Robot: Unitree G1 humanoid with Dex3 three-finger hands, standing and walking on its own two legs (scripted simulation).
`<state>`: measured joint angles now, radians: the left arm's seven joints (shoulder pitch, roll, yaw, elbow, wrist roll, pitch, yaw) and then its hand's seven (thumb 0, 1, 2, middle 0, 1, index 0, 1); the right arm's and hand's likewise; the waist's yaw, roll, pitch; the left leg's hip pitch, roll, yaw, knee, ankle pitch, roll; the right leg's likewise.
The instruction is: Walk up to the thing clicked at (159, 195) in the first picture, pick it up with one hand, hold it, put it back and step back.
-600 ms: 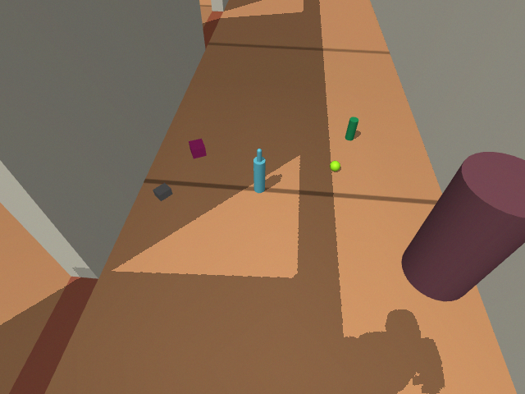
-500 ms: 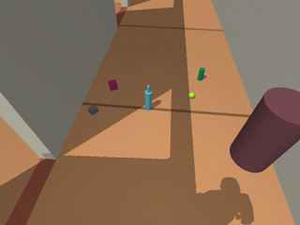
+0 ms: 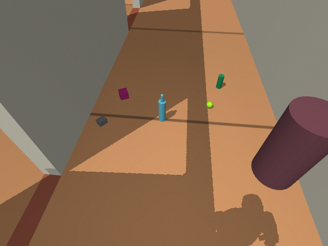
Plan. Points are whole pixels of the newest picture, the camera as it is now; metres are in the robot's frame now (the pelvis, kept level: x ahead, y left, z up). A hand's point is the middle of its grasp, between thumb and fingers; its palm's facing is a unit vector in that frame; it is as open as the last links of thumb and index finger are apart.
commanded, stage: stand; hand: left
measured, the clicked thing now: (101, 121) +1.13 +0.54 -0.76
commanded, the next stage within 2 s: walk up in 0.52 s
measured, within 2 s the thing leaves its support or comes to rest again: neither
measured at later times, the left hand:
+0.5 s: hand out of the picture +0.07 +0.25 -0.16, palm faces -0.04 -0.94 -0.34, open 7.4 cm
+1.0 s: hand out of the picture +0.14 +0.40 -0.18, palm faces +0.09 -0.93 -0.36, open 7.4 cm
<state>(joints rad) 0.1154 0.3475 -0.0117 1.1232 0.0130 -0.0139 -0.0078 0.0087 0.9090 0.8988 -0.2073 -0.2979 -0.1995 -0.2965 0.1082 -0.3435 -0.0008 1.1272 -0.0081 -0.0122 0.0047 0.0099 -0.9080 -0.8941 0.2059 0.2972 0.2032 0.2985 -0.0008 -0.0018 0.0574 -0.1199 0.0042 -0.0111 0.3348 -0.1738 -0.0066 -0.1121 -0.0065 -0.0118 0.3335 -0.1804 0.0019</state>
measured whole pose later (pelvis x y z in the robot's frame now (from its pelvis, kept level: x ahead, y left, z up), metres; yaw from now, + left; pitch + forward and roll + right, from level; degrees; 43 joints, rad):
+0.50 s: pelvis +0.00 +0.00 +0.00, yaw +0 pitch -2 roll +0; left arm 0.12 0.35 -0.01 1.12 0.01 -0.01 -0.01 0.01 0.91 0.90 -0.21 -0.30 -0.20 -0.30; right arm 0.12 -0.34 0.00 1.13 -0.01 -0.01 0.00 0.01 -0.91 -0.89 0.21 0.30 0.20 0.30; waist 0.00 0.00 0.06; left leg -0.11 0.00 -0.01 0.32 -0.17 -0.01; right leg -0.11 -0.01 -0.01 0.33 -0.18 0.00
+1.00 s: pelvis +0.12 +0.11 -0.03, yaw +9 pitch -3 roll -1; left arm 0.24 0.47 0.07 0.98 0.02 -0.01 -0.05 0.01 0.91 0.90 -0.20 -0.30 -0.20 -0.30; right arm 0.28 -0.39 -0.09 0.94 -0.02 -0.06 0.07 0.01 -0.91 -0.89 0.20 0.30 0.20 0.30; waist -0.03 -0.06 0.07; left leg -0.33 0.04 0.05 0.66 -0.29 0.02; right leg -0.33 -0.08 0.01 1.12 -0.48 -0.06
